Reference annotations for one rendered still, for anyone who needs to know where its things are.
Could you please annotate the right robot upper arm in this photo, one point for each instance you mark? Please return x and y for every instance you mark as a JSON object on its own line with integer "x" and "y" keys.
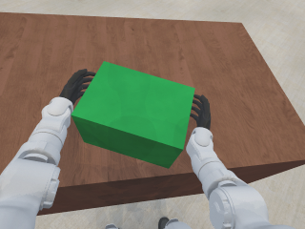
{"x": 239, "y": 207}

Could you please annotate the carton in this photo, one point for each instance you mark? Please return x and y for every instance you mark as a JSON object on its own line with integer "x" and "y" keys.
{"x": 135, "y": 114}

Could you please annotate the left robot hand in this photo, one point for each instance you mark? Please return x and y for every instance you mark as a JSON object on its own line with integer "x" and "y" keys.
{"x": 72, "y": 90}

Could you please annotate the pedestal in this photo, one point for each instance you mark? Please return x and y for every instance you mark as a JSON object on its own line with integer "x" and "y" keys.
{"x": 257, "y": 132}

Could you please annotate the left robot upper arm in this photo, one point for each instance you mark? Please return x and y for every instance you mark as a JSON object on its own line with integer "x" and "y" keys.
{"x": 29, "y": 186}

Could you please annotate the right robot shin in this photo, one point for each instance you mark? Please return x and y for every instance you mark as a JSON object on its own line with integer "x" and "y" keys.
{"x": 172, "y": 220}

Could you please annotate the right robot forearm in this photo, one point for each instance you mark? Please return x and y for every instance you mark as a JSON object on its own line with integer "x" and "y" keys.
{"x": 207, "y": 166}

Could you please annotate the robot right foot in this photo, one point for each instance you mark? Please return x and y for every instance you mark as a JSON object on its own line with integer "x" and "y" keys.
{"x": 162, "y": 223}

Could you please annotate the left robot forearm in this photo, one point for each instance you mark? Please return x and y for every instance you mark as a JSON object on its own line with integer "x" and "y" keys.
{"x": 47, "y": 139}

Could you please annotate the right robot hand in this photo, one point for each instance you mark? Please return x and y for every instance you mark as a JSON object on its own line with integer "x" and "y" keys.
{"x": 203, "y": 120}

